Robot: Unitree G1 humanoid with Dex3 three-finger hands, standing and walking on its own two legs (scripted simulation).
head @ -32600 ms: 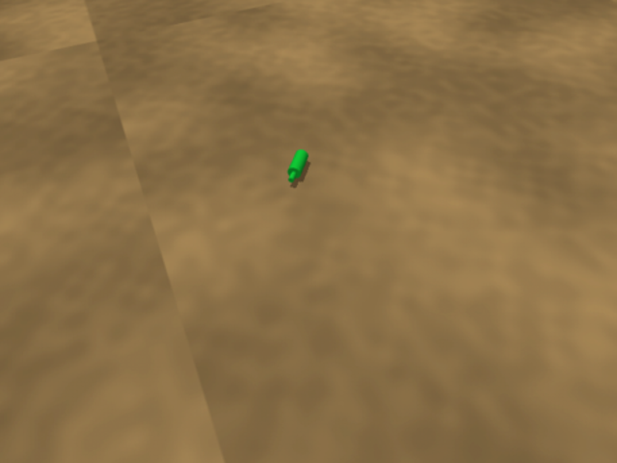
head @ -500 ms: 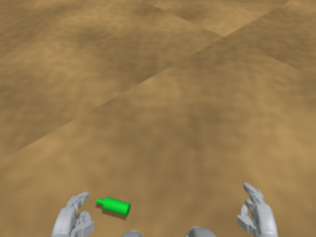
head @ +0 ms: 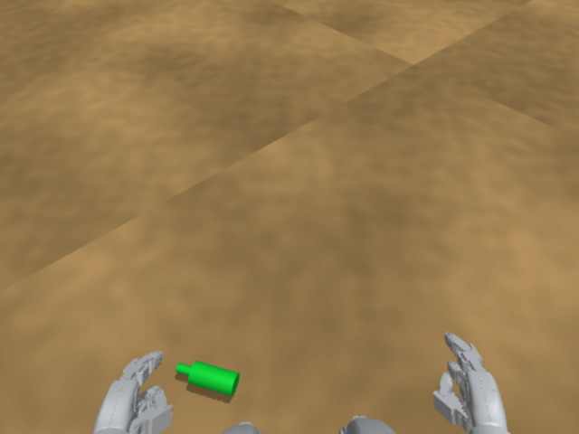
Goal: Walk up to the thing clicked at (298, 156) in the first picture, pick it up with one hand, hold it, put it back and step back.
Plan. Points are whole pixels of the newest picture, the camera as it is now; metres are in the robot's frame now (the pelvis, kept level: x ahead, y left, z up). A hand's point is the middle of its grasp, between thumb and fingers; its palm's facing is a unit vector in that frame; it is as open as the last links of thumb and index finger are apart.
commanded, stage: home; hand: left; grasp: from above
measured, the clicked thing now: (206, 375) +0.38 +0.27 -0.68
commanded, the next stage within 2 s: stand in 0.64 s
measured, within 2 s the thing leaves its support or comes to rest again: neither
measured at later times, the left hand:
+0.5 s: hand (166, 410) +0.17 +0.18 -0.04, palm faces +0.03 -0.98 -0.21, open 7.4 cm
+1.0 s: hand out of the picture +0.12 +0.23 -0.11, palm faces +0.02 -0.94 -0.34, open 7.4 cm
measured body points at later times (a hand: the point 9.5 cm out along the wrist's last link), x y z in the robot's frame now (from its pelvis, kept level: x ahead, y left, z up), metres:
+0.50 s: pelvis +0.00 +0.00 +0.00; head +0.03 +0.01 +0.45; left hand +0.16 +0.23 -0.03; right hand +0.16 -0.24 -0.06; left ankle +0.00 +0.13 -0.68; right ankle +0.01 -0.14 -0.68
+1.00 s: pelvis +0.00 +0.00 +0.03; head +0.02 +0.01 +0.48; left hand +0.12 +0.28 -0.08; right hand +0.11 -0.28 -0.09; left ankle +0.00 +0.13 -0.68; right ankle +0.01 -0.14 -0.68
